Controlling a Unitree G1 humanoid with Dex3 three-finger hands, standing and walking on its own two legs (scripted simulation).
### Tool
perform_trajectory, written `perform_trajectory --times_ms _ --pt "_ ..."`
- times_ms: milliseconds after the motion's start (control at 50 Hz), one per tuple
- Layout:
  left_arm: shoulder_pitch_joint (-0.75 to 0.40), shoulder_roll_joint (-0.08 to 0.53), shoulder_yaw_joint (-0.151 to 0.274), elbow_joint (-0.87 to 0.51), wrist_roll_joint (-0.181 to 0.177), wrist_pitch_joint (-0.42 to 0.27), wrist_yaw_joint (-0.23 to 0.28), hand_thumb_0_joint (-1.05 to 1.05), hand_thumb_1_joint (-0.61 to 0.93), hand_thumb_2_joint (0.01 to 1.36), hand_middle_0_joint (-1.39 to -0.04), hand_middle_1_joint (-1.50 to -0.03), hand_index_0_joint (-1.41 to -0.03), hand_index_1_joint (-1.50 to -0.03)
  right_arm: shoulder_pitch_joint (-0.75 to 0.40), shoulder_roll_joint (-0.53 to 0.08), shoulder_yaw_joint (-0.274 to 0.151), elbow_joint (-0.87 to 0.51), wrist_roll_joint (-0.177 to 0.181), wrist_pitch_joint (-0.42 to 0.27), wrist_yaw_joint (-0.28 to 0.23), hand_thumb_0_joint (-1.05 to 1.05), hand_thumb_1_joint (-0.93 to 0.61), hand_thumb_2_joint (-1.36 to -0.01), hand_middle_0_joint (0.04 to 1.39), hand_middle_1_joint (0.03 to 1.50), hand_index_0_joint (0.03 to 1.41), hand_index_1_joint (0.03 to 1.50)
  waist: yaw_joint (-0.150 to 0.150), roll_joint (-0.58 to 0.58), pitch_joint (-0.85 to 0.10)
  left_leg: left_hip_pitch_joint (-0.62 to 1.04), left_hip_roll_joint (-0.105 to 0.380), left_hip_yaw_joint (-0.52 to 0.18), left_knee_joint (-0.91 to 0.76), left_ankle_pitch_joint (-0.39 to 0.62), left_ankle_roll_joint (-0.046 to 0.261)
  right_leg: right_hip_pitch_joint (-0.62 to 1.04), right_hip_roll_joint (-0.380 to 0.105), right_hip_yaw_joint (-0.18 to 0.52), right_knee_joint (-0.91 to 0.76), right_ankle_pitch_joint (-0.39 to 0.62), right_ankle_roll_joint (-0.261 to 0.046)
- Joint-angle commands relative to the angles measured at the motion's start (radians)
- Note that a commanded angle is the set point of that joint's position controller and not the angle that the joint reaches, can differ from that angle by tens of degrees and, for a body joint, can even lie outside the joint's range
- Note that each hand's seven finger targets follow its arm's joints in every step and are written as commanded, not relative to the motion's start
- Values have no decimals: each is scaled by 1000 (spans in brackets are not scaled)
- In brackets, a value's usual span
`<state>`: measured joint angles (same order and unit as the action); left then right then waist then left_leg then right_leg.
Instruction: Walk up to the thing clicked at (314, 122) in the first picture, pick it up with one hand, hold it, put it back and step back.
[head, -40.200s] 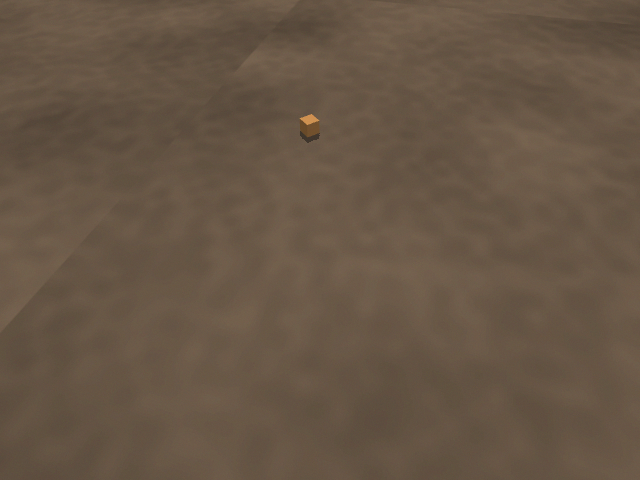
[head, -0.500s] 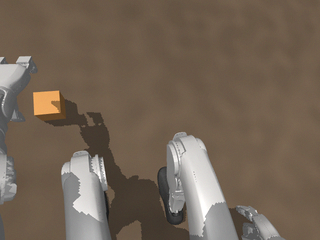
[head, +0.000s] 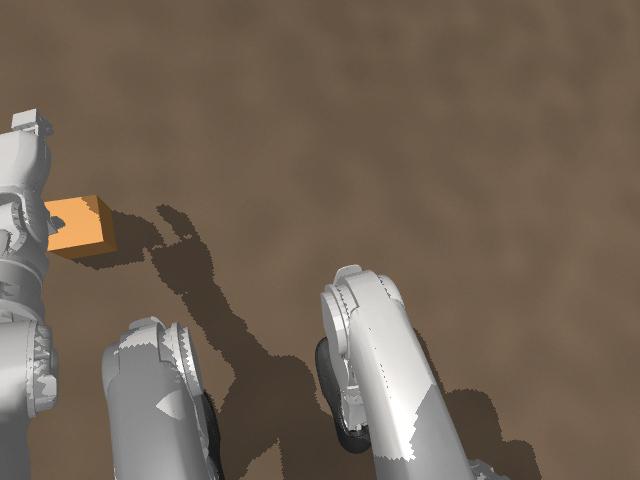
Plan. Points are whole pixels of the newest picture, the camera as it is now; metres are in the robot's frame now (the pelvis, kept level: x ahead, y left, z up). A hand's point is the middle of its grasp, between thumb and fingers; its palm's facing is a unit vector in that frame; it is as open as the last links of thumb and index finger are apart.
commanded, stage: home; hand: left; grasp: from above
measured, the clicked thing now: (81, 228) +0.50 +0.27 -0.32
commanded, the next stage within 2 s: none
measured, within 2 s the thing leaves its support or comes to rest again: neither
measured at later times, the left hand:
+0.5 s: hand out of the picture +0.31 +0.23 +0.07, palm faces -0.16 -0.79 -0.59, open 7.5 cm
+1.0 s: hand out of the picture +0.24 +0.20 +0.28, palm faces +0.17 -0.96 -0.21, open 7.4 cm
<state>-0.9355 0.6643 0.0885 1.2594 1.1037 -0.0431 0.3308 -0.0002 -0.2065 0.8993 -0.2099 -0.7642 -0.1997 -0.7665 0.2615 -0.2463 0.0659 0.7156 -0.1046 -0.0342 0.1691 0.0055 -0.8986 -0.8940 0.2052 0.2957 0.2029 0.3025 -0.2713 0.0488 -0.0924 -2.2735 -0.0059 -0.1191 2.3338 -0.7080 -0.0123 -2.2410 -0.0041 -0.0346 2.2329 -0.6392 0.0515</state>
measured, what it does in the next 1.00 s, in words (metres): rises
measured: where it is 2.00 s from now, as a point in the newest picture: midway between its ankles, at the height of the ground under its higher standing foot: (280, 443)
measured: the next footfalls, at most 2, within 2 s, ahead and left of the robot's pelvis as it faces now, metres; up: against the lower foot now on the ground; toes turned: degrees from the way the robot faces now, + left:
none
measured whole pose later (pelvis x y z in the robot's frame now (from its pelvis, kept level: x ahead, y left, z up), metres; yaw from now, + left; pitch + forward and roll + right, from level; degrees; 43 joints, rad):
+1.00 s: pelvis +0.06 +0.00 +0.34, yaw +6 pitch +14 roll -3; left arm 0.39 0.23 0.04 -0.05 -0.07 0.44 0.08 0.01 0.90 0.89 -0.20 -0.29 -0.20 -0.30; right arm 0.31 -0.21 0.06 0.53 0.03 -0.16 -0.17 0.01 -0.91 -0.90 0.21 0.30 0.20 0.30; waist -0.07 0.04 -0.17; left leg -0.85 0.03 -0.07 1.12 -0.52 -0.02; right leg -0.82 -0.01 -0.05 1.04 -0.47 0.02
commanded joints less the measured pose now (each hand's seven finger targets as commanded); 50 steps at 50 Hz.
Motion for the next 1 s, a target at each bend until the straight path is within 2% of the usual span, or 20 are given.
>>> perform_trajectory --times_ms 0,40,100,140,160,220,240,260,300,320,380,400,440,540,580,740,820,860,900,980 --pt "-115 172 7 -335 -160 42 -66 0 390 863 -209 -421 -200 -429 183 -270 -140 -73 50 10 -17 0 -894 -898 200 300 199 300 82 218 -858 571 -22 108 -389 229 50 622 31 -72 -332 234 -84" --pt "-34 126 5 -434 -252 56 -116 0 550 853 -201 -367 -195 -372 155 -266 -151 -98 68 21 -30 0 -897 -899 200 300 200 300 92 156 -792 564 -20 87 -434 186 51 625 28 -70 -377 198 -86" --pt "89 40 -21 -560 -356 70 -185 0 760 827 -188 -284 -187 -284 110 -249 -160 -126 88 31 -55 0 -900 -900 200 300 200 300 105 97 -691 590 -15 71 -492 170 48 630 24 -59 -448 179 -87" --pt "139 11 -31 -677 -415 74 -212 0 893 898 -200 -300 -200 -300 78 -231 -162 -153 95 32 -69 0 -900 -900 200 300 200 300 127 104 -707 658 -9 64 -551 167 43 668 22 -50 -482 174 -85" --pt "172 21 -7 -701 -439 82 -216 0 900 900 -200 -299 -200 -299 60 -232 -164 -156 100 33 -78 0 -900 -900 200 300 200 300 142 107 -693 688 -8 59 -571 163 41 676 18 -46 -500 170 -87" --pt "241 -51 -33 -795 -505 97 -225 0 900 900 -200 -299 -200 -299 16 -201 -162 -170 110 27 -95 0 -900 -900 200 300 200 300 144 90 -671 759 -1 59 -632 166 40 727 16 -36 -557 177 -83" --pt "237 -46 -18 -850 -526 102 -221 0 900 900 -200 -299 -200 -299 5 -203 -163 -174 113 22 -105 0 -900 -900 200 300 200 300 155 119 -685 808 -1 55 -658 162 37 732 12 -33 -573 174 -84" --pt "272 -81 -36 -849 -545 111 -220 0 900 900 -200 -299 -200 -299 -7 -197 -160 -174 115 16 -111 0 -900 -900 200 300 200 300 147 130 -660 836 0 55 -678 171 34 738 10 -31 -590 184 -84" --pt "337 -80 -15 -893 -585 128 -212 0 900 901 -200 -299 -200 -300 -32 -196 -158 -184 121 4 -128 0 -899 -900 200 300 200 300 164 112 -648 886 2 47 -728 157 31 774 6 -31 -627 168 -82" --pt "376 -108 -27 -911 -611 137 -213 0 901 902 -200 -300 -200 -301 -45 -194 -158 -190 123 -3 -137 0 -899 -900 200 300 200 300 167 112 -623 904 2 42 -763 128 29 782 5 -30 -651 142 -82" --pt "466 -166 -51 -980 -694 174 -218 0 900 901 -200 -300 -200 -300 -91 -183 -153 -210 129 -27 -165 0 -899 -900 200 300 200 300 163 107 -596 986 6 36 -835 91 26 835 7 -25 -721 113 -79" --pt "497 -161 -37 -1007 -727 186 -218 0 900 901 -200 -300 -200 -300 -99 -183 -149 -217 132 -33 -173 0 -899 -900 200 300 200 300 170 96 -596 1002 4 29 -861 76 27 864 4 -22 -746 103 -77" --pt "574 -175 -43 -1055 -795 217 -221 0 900 900 -200 -299 -200 -299 -126 -170 -139 -234 135 -45 -191 0 -899 -900 200 300 200 300 170 74 -569 1039 3 38 -901 74 32 926 6 -12 -808 93 -74" --pt "730 -205 -33 -1171 -934 269 -217 0 900 900 -200 -300 -200 -299 -146 -135 -113 -267 139 -78 -229 0 -900 -900 200 300 200 300 168 33 -536 1135 0 62 -984 134 40 1098 9 9 -937 133 -68" --pt "791 -206 -18 -1202 -983 287 -213 0 900 900 -200 -299 -200 -299 -143 -126 -104 -272 140 -90 -243 0 -900 -900 200 300 200 300 176 43 -479 1173 3 57 -1039 133 39 1145 9 13 -988 129 -68" --pt "1016 -290 6 -1309 -1097 372 -216 0 900 900 -200 -299 -200 -299 -90 -95 -69 -300 143 -133 -305 0 -900 -900 200 300 200 300 199 46 -360 1386 12 25 -1252 193 26 1332 10 5 -1168 184 -67" --pt "1146 -332 2 -1388 -1142 407 -225 0 900 900 -200 -299 -200 -299 -55 -84 -58 -316 141 -157 -332 0 -900 -900 200 300 200 300 204 46 -321 1488 13 33 -1330 302 20 1446 14 -10 -1250 274 -63" --pt "1224 -329 19 -1424 -1157 428 -228 0 900 900 -200 -300 -200 -300 -36 -81 -59 -331 140 -166 -344 0 -900 -900 200 300 200 300 216 30 -297 1529 8 47 -1363 346 23 1509 18 -12 -1305 309 -61" --pt "1247 -341 4 -1487 -1168 439 -236 0 900 900 -200 -300 -200 -300 -27 -78 -56 -340 138 -179 -353 0 -900 -900 200 300 200 300 208 31 -274 1561 6 59 -1398 356 24 1558 19 -14 -1350 322 -60" --pt "1367 -349 2 -1544 -1167 453 -251 0 900 900 -200 -300 -200 -300 -16 -74 -63 -351 129 -202 -367 0 -900 -900 200 300 200 300 216 33 -208 1611 8 59 -1450 417 20 1598 26 -29 -1399 360 -58"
